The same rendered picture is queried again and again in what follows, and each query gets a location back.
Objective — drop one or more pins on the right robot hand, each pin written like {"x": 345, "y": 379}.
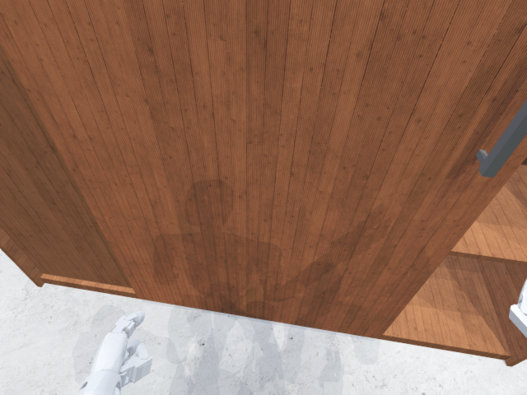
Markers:
{"x": 518, "y": 312}

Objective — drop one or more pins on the handle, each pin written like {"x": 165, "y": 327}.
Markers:
{"x": 491, "y": 163}

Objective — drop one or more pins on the wardrobe door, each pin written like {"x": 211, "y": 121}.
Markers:
{"x": 41, "y": 206}
{"x": 309, "y": 162}

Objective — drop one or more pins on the robot left forearm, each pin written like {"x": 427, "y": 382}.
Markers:
{"x": 101, "y": 383}

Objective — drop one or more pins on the left robot hand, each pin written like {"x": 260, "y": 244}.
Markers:
{"x": 115, "y": 351}

